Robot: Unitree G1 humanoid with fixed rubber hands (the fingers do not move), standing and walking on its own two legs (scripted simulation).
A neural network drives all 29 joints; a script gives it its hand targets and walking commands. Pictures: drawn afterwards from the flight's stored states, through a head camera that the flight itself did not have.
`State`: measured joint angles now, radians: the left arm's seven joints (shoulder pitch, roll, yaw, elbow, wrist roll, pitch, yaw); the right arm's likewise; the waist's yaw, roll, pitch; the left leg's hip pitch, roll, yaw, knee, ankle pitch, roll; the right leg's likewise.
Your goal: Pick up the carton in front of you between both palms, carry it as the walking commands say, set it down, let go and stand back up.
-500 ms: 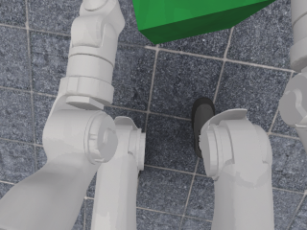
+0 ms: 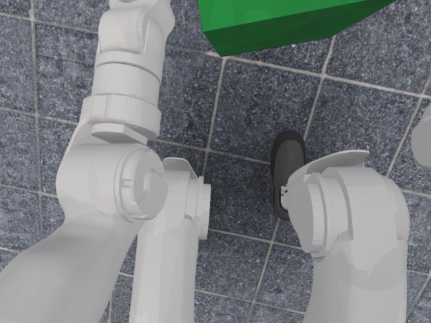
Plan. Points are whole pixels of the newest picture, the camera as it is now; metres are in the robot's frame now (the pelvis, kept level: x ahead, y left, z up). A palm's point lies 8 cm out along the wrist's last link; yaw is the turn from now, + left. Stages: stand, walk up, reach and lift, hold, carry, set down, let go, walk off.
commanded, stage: set down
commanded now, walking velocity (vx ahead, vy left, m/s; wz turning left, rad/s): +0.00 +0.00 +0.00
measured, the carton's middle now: out of the picture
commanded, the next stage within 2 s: let go in 1.66 s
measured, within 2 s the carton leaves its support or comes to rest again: neither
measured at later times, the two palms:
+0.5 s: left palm out of the picture +0.57 +0.05 -0.18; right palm out of the picture +0.54 -0.30 -0.20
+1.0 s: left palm out of the picture +0.59 +0.05 -0.05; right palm out of the picture +0.57 -0.32 -0.05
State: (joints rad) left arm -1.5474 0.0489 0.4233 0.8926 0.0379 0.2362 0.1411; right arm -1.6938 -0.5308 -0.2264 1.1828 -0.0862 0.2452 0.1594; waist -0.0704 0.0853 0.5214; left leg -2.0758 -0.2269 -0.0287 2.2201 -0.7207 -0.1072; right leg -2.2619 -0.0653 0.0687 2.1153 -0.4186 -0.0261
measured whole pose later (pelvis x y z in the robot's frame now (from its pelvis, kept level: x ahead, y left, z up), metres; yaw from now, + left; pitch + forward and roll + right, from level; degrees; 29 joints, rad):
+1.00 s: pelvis +0.00 +0.00 +0.07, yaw -1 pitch +39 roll +6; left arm -1.50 0.12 0.31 0.81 -0.05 0.29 0.25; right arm -1.68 -0.61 -0.20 1.18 -0.01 0.23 0.12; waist -0.02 0.05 0.32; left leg -1.98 -0.13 0.01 1.95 -0.66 -0.07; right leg -2.16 -0.03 0.08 1.86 -0.38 -0.01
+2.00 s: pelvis +0.07 -0.02 +0.31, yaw -7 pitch +40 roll +3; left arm -0.77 0.10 0.27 0.57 0.11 0.21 0.04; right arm -0.92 -0.32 -0.30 0.75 -0.16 0.20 0.07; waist 0.00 0.04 0.02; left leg -1.25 -0.04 -0.05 0.94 -0.38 -0.05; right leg -1.39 0.01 0.04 0.87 -0.17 -0.03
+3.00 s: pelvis +0.14 +0.00 +0.40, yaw -8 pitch -5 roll -2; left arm 0.19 0.19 0.05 0.44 0.02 0.11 -0.07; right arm 0.24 -0.22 -0.04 0.39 -0.01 0.14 0.07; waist 0.00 0.04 0.12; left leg -0.02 0.00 -0.08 0.46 -0.36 0.00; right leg -0.16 0.03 0.01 0.43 -0.19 0.00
